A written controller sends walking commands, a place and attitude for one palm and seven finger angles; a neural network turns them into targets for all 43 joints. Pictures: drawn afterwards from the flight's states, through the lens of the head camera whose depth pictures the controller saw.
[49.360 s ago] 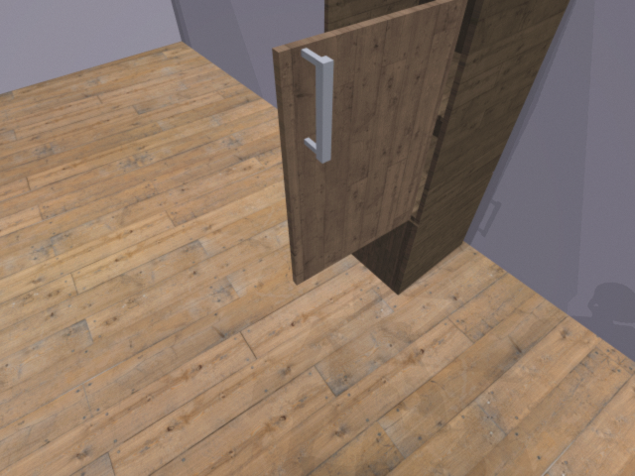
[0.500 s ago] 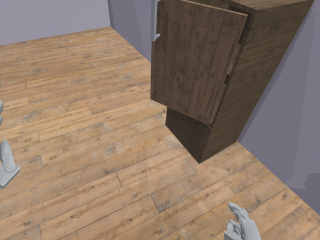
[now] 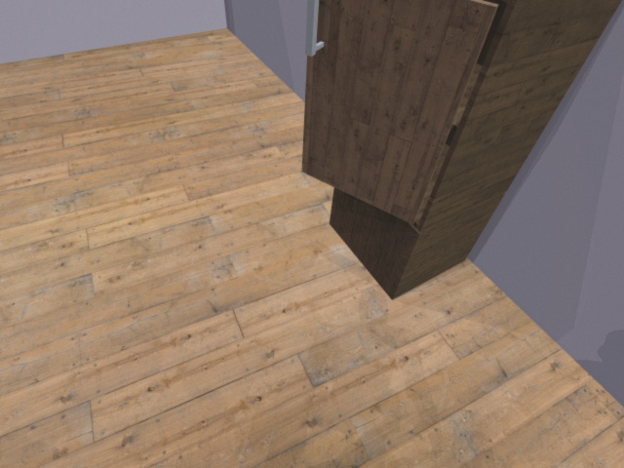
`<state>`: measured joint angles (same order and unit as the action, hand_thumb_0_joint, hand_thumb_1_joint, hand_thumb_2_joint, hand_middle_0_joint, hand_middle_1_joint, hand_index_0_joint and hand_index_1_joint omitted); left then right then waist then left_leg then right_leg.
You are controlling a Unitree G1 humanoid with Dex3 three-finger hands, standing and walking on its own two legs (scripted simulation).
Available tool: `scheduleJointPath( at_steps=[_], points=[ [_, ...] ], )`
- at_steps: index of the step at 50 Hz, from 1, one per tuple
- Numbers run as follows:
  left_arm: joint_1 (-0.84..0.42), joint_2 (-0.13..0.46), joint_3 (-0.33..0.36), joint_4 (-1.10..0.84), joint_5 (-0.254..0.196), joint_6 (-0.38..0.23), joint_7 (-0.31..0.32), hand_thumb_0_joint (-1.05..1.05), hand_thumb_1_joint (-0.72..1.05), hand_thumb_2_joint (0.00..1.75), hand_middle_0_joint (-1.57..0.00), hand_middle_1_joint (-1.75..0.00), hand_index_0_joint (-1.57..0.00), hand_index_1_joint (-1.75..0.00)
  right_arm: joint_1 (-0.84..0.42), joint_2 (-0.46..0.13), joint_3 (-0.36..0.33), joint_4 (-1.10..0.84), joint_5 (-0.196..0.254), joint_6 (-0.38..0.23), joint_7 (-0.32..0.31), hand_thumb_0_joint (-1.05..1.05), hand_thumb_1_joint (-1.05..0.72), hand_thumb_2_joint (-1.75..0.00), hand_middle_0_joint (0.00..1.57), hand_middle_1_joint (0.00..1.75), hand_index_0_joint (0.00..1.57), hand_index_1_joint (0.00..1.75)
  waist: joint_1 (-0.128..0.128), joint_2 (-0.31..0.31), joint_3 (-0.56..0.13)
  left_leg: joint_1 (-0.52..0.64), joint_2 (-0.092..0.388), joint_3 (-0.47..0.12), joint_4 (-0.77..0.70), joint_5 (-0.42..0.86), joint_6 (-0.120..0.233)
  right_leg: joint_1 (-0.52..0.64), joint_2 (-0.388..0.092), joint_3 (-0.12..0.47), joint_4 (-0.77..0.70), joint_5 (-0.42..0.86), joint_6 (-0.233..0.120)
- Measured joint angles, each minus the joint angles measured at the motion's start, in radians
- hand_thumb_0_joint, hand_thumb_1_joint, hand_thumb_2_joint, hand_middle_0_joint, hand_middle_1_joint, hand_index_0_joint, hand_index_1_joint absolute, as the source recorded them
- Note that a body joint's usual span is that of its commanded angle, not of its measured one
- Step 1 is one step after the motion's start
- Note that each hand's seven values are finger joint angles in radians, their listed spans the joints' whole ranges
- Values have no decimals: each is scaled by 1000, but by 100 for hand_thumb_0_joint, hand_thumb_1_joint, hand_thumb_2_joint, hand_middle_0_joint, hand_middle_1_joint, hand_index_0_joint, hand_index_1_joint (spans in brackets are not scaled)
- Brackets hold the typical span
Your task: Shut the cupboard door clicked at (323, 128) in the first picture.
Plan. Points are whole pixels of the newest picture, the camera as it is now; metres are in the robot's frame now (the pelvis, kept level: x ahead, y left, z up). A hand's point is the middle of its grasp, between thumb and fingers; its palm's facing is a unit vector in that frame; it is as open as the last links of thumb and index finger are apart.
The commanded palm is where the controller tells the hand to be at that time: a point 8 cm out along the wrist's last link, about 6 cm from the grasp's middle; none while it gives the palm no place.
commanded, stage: let the arm hang, fingers relaxed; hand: left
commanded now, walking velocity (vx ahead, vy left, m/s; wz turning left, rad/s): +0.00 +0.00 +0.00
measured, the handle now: (317, 13) +1.00 +0.04 +0.16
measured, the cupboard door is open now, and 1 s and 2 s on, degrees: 26 26 26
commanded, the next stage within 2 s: look to check the result in 0.62 s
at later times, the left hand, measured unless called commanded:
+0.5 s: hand out of the picture +0.06 +0.21 -0.16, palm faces -0.02 -0.97 -0.25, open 7.4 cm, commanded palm none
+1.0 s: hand out of the picture +0.08 +0.23 -0.15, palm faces -0.02 -0.95 -0.32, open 7.4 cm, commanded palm none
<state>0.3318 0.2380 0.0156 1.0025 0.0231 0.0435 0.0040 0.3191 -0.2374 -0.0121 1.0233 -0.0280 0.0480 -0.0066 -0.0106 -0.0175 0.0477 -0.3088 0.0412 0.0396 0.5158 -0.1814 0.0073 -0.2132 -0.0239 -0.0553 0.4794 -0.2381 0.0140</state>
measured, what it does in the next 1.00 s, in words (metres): stands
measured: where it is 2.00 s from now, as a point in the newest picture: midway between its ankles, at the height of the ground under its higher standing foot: outside the picture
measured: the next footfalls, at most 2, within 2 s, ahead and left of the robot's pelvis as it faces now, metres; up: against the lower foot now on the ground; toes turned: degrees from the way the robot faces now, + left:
none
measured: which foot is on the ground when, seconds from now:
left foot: down 0.00-1.00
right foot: down 0.00-1.00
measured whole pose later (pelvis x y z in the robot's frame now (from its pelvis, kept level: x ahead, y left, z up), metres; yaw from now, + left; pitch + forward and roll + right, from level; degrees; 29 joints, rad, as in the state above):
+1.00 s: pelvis +0.03 +0.00 +0.01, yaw -1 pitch -2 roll +0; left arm 0.17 0.30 0.02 1.14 0.02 -0.01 0.00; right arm 0.15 -0.30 -0.02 1.11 -0.02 0.01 -0.01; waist -0.01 0.02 0.04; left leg -0.18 0.03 0.06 0.37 -0.15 0.00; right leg -0.10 -0.03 -0.04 0.35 -0.21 0.02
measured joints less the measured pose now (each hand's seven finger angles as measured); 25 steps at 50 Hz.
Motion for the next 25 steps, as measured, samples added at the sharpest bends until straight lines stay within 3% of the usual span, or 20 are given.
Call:
scheduleJointPath(
  at_steps=[10,25],
  points=[
    [-12,21,19,95,3,-15,6,0,91,90,-20,-30,-20,-30,-27,4,-17,36,3,-13,-2,1,-91,-90,20,30,20,30,4,69,-25,24,-8,18,-36,16,7,8,-7,19,-17,11,2],
    [-124,-11,6,100,1,-40,3,0,91,90,-20,-30,-20,-30,-95,1,-12,70,6,-38,-3,0,-91,-90,20,30,20,30,-1,32,-38,70,-20,29,-93,29,8,40,-17,30,-52,16,13]
  ],
)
